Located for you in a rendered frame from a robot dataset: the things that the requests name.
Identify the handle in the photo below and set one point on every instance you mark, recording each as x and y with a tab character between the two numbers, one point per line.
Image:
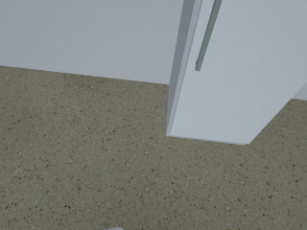
208	33

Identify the fridge door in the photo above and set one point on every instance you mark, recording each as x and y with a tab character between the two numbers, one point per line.
255	62

